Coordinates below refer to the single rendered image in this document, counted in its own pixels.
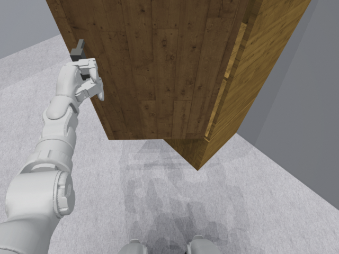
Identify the left robot hand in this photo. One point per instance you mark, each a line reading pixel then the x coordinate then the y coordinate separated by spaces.
pixel 70 83

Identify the handle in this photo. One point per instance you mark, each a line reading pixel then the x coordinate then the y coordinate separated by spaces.
pixel 77 54

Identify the robot left upper arm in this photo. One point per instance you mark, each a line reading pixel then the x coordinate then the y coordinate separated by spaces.
pixel 36 202

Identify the robot left thigh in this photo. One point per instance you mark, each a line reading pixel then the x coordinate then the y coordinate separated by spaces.
pixel 133 248

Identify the cupboard door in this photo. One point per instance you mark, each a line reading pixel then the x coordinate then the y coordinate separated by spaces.
pixel 161 62

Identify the robot thigh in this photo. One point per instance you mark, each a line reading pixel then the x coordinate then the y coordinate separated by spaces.
pixel 201 246
pixel 133 248

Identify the left robot forearm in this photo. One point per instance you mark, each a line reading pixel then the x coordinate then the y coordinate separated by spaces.
pixel 56 144

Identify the robot right thigh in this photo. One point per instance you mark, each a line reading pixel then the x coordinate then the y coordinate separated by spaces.
pixel 201 246

